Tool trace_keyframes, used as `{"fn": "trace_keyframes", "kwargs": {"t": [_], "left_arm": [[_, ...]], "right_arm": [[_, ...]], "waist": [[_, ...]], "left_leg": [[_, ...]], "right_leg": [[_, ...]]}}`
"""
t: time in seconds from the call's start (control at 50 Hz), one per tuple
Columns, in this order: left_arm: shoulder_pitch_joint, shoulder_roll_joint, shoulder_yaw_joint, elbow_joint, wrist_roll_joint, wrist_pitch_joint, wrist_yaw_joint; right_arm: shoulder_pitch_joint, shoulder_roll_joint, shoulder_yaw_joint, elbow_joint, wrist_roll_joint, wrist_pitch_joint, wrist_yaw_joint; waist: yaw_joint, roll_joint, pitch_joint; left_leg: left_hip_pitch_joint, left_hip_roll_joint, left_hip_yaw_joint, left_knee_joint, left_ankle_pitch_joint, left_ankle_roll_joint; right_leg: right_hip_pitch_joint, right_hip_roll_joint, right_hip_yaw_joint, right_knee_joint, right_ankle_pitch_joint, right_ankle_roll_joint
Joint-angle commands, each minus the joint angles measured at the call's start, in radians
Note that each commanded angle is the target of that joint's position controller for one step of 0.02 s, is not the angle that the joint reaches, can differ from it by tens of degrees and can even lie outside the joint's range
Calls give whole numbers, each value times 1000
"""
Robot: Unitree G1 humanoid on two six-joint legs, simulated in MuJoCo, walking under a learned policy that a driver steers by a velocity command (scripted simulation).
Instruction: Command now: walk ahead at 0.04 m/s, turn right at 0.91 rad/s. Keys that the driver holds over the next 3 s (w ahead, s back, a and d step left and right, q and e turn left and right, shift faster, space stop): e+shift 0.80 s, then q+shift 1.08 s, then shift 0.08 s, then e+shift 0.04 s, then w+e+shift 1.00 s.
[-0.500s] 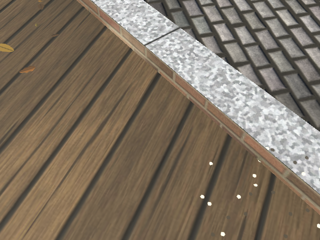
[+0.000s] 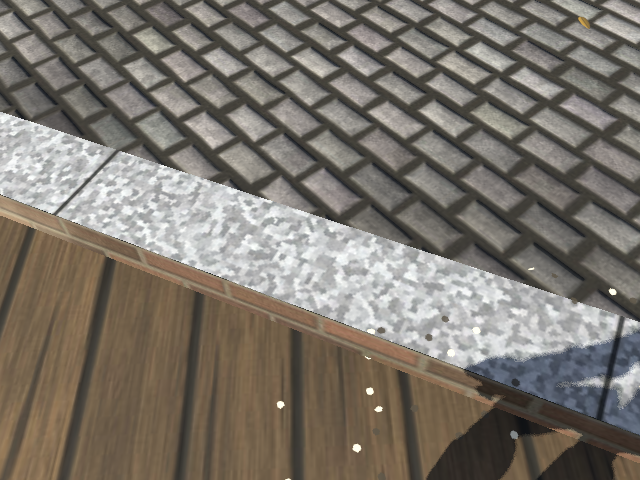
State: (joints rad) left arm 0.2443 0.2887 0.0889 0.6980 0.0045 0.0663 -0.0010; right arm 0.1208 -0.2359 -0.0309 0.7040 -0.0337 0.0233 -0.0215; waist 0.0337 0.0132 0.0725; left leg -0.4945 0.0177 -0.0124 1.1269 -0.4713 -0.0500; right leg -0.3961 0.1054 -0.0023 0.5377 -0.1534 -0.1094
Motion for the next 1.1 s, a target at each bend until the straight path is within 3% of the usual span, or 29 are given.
{"fn": "trace_keyframes", "kwargs": {"t": [0.02,0.12,0.2,0.24,0.28,0.3,0.32,0.34,0.36,0.38,0.4,0.42,0.46,0.5,0.54,0.62,0.66,0.7,0.72,0.74,0.76,0.78,0.82,0.86,0.9,0.96,1.0,1.04,1.1], "left_arm": [[-10,138,39,-75,1,-12,-3],[4,182,59,-81,11,-6,-10],[-19,196,65,-89,20,-3,-20],[-46,194,66,-94,18,-4,-25],[-94,180,60,-101,6,-7,-26],[-80,142,49,-104,-4,-13,-22],[-68,88,37,-130,-20,-18,-15],[-56,171,55,-106,30,-24,-11],[-59,208,67,-90,39,-24,-19],[-21,185,62,-74,39,-17,-31],[13,169,57,-64,36,-6,-44],[33,159,51,-55,25,3,-57],[-20,148,38,-73,11,10,-68],[-91,132,27,-100,11,13,-72],[-123,117,19,-117,10,17,-77],[-147,98,8,-139,-5,21,-81],[-150,100,10,-147,-9,21,-75],[-131,101,15,-149,0,19,-67],[-71,105,19,-129,11,11,-56],[18,182,40,-103,30,-4,-40],[32,370,77,-129,12,-14,-29],[110,339,89,-122,-1,-19,-25],[-29,228,47,-122,7,-13,-7],[-131,136,9,-135,1,-15,7],[-112,101,-14,-112,5,-26,4],[-113,45,-51,-76,21,-48,9],[-96,99,-41,-53,33,-50,15],[-76,145,-27,-36,29,-42,19],[-81,142,-24,-27,21,-34,26]], "right_arm": [[51,-86,-24,-51,0,9,-5],[6,-96,-21,-75,9,8,-7],[1,-117,-23,-78,20,-8,-8],[38,-127,-25,-69,27,-17,-14],[121,-139,-32,-47,28,-28,-29],[147,-196,-46,-44,22,-34,-43],[118,-313,-70,-72,7,-30,-45],[8,-292,-66,-92,-10,-25,-37],[-12,-198,-42,-104,-6,-23,-33],[-51,-153,-28,-109,-1,-22,-28],[-68,-147,-24,-116,3,-23,-26],[-70,-146,-23,-126,1,-23,-27],[-2,-156,-28,-119,0,-25,-25],[82,-180,-41,-99,2,-26,-24],[125,-201,-53,-86,1,-27,-19],[102,-221,-69,-88,-1,-29,6],[109,-229,-76,-83,11,-28,20],[109,-231,-80,-84,30,-23,29],[109,-228,-82,-79,39,-18,32],[139,-211,-81,-81,37,-14,36],[108,-110,-51,-175,15,-4,36],[15,-156,-52,-183,-9,12,20],[52,-162,-52,-143,20,10,14],[126,-191,-60,-80,8,9,15],[171,-172,-52,-39,16,21,24],[161,-103,-22,-13,29,36,38],[132,-131,-29,-14,28,42,42],[128,-163,-41,-22,28,40,46],[132,-145,-39,-32,31,28,50]], "waist": [[-27,-47,-151],[11,-108,-151],[18,-138,-145],[0,-163,-142],[-51,-169,-133],[-56,-87,-137],[-42,168,-157],[-17,158,-88],[-3,87,-91],[27,66,-87],[41,89,-99],[32,114,-98],[-13,116,-84],[-62,127,-81],[-83,148,-96],[-76,192,-122],[-75,211,-132],[-51,197,-140],[-8,138,-154],[36,-40,-164],[0,-348,-140],[96,-202,-205],[7,-162,-107],[-41,-182,-124],[-47,-138,-165],[-37,-126,-135],[-10,-161,-87],[-6,-149,-60],[-17,-114,-48]], "left_leg": [[-56,-12,-45,-89,57,-8],[-40,-48,-75,-253,92,-1],[42,-88,-89,-380,96,27],[136,-110,-90,-483,90,49],[322,-110,-84,-704,154,74],[432,9,-176,-858,114,102],[482,305,-494,-968,-61,207],[338,389,-532,-991,48,278],[272,341,-410,-939,206,278],[247,262,-277,-896,327,244],[271,214,-188,-868,395,221],[290,191,-123,-850,455,217],[367,192,-64,-830,518,220],[464,231,-54,-814,587,233],[510,266,-28,-792,661,242],[441,280,93,-741,703,208],[427,294,127,-697,707,184],[395,314,160,-612,671,142],[325,300,200,-509,592,95],[133,243,245,-292,349,33],[-216,62,234,-81,-233,-51],[-229,60,30,32,-223,-45],[-205,88,0,23,-18,-24],[-94,69,34,-8,94,-19],[-3,51,48,-38,108,-10],[124,51,30,-275,134,16],[155,14,34,-340,117,36],[123,-2,42,-334,64,53],[114,-1,62,-359,11,71]], "right_leg": [[180,-229,371,-216,181,-124],[179,-203,484,-243,-98,-99],[154,-180,569,-246,-174,-69],[116,-165,600,-242,-157,-44],[9,-112,593,-230,-222,23],[-79,-38,525,-160,-353,85],[-221,111,279,133,-440,143],[-260,74,140,392,-368,159],[-189,8,128,515,-309,161],[-158,4,119,597,-256,151],[-163,-3,104,674,-218,148],[-179,-13,77,722,-204,153],[-226,-48,39,663,-193,171],[-261,-80,17,573,-216,188],[-238,-103,1,491,-253,190],[-48,-112,-69,289,-291,158],[19,-96,-108,198,-279,138],[97,-83,-120,63,-230,111],[207,-75,-97,-72,-119,92],[379,-170,106,-200,-6,56],[458,-482,581,-197,431,-86],[467,-474,545,-158,529,-191],[362,-355,341,-174,393,-143],[300,-269,216,-167,499,-100],[288,-271,163,-174,573,-94],[252,-276,112,-224,381,-64],[228,-298,114,-224,277,-71],[242,-341,140,-198,282,-92],[270,-382,147,-155,347,-102]]}}
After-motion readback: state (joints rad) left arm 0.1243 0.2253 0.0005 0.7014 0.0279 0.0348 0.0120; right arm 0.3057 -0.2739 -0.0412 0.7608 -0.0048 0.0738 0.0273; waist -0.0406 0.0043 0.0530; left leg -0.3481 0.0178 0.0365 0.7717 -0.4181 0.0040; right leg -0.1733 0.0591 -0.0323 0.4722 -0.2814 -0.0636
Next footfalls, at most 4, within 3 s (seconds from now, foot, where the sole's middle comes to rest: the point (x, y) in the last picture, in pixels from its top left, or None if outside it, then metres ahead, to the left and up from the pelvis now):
0.30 left None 0.12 0.13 -0.76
0.74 right None -0.04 -0.06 -0.76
1.20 left None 0.09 0.07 -0.76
1.68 right None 0.06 -0.13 -0.76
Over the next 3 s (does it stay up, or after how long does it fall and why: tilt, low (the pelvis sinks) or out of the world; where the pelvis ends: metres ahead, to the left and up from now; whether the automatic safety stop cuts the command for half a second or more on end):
stays up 0.59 -0.19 0.00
